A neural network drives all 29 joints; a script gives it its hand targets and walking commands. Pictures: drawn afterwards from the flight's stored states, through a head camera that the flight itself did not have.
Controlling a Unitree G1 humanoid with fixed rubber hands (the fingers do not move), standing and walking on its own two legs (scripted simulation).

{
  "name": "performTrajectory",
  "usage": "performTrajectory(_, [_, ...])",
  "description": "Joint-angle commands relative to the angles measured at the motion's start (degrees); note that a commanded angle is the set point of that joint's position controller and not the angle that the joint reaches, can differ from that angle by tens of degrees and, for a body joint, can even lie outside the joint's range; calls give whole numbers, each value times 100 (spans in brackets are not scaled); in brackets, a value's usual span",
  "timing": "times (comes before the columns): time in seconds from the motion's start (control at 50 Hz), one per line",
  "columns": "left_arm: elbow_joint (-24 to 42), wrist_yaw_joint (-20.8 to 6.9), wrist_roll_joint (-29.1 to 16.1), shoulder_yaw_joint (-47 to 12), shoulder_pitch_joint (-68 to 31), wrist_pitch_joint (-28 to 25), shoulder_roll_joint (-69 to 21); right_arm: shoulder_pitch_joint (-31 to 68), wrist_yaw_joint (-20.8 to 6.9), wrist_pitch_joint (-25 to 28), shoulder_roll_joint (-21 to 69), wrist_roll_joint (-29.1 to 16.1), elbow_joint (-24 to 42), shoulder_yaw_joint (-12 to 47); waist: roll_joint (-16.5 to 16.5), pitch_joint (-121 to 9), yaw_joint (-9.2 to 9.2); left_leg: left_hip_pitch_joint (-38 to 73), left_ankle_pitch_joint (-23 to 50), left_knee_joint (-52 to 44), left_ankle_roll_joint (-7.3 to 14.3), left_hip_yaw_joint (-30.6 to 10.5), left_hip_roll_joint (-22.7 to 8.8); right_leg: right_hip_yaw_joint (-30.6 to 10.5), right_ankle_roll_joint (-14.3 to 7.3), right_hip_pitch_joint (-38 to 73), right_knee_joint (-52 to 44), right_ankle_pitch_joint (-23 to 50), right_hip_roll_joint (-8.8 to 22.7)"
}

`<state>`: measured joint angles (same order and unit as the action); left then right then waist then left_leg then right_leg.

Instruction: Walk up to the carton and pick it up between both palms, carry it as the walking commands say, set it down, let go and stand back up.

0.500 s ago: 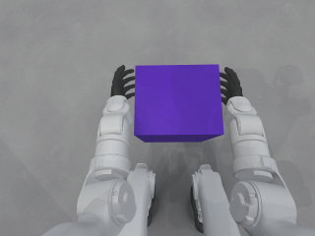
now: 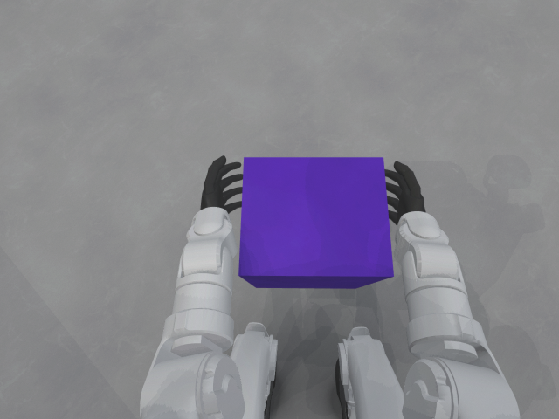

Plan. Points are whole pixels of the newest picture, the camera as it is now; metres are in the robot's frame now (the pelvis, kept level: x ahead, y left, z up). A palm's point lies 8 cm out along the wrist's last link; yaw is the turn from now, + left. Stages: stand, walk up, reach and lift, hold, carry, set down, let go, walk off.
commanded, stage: reach and lift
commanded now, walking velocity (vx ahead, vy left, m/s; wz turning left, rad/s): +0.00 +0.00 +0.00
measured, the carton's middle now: (308, 233) +0.40 +0.00 -0.12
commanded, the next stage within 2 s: none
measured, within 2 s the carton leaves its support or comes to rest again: neither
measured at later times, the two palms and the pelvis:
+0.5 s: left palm (198, 203) +0.39 +0.14 +0.03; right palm (426, 208) +0.39 -0.14 +0.02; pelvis +0.02 +0.00 +0.07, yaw +0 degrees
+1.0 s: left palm (174, 190) +0.37 +0.14 +0.11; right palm (452, 198) +0.37 -0.14 +0.10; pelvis +0.03 +0.00 +0.12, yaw +0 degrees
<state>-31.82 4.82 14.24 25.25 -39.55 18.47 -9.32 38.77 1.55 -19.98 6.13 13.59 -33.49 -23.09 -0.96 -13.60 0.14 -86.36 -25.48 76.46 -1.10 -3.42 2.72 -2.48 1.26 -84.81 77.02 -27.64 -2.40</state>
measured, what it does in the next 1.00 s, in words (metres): rises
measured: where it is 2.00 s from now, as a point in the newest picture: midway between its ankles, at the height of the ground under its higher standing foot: (305, 407)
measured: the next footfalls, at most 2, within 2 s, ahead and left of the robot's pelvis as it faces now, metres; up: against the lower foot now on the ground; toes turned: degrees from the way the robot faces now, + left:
none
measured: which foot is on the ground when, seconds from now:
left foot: down 0.00-1.00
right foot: down 0.00-1.00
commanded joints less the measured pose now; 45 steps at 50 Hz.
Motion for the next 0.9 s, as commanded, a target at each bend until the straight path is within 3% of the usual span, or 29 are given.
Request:
performTrajectory(0.0, [-556,-1508,-746,-3405,-2971,38,-5914,3610,-1384,221,5787,-853,107,3303,91,-4442,-60,3049,1536,-931,-24,278,714,226,-62,2581,-1051,1668,-719])
performTrajectory(0.88, [-109,-1970,-340,-3542,-1245,334,-5978,1967,-1730,-64,5917,-349,594,3376,99,-2576,9,6114,2375,-3708,49,74,417,-55,-175,5450,-3849,2340,-433])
